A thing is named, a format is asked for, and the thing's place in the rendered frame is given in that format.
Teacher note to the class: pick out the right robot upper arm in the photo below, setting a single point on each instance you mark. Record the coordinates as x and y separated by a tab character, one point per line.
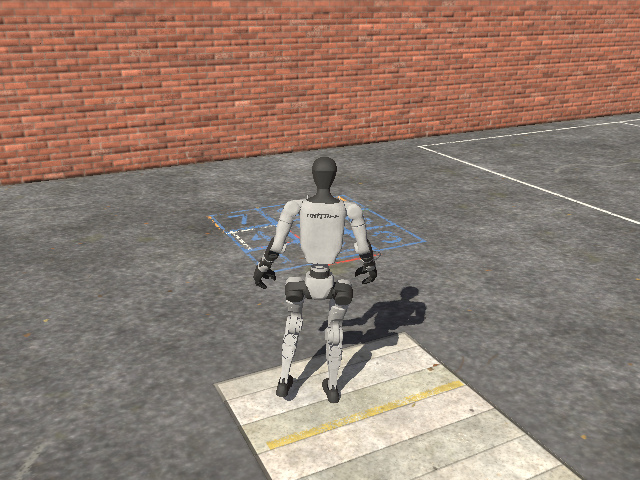
354	212

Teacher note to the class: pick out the right robot forearm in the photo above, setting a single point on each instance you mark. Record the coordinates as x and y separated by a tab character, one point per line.
368	259

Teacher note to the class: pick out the humanoid robot head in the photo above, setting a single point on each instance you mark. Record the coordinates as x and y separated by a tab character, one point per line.
324	171

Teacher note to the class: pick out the left robot forearm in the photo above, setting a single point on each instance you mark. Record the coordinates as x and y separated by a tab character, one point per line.
268	258

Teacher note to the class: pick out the left robot upper arm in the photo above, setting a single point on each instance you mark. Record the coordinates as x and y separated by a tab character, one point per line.
291	208

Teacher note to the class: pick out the robot right foot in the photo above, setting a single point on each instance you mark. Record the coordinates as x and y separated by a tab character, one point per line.
332	395

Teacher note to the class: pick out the robot right hand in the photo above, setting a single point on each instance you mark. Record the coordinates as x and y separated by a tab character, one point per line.
371	278

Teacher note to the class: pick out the robot left hand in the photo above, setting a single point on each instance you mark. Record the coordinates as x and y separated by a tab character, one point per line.
258	275

